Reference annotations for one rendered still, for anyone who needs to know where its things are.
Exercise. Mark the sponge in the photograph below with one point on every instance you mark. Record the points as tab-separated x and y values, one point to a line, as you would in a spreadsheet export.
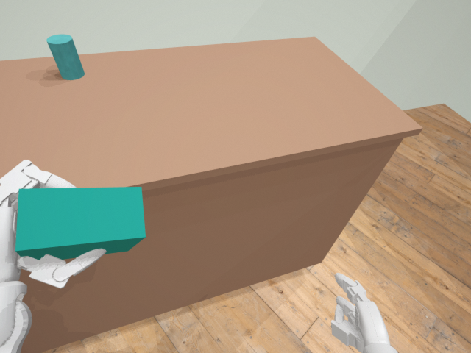
68	222

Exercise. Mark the robot left hand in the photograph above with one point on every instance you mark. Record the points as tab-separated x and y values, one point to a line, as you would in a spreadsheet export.
49	269

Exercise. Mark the robot left forearm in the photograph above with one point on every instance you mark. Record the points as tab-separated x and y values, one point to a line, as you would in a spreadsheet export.
15	316

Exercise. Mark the robot right hand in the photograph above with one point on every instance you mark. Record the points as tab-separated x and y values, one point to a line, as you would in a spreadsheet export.
365	324

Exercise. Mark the table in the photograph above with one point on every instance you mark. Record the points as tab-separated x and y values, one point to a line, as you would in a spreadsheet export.
252	158

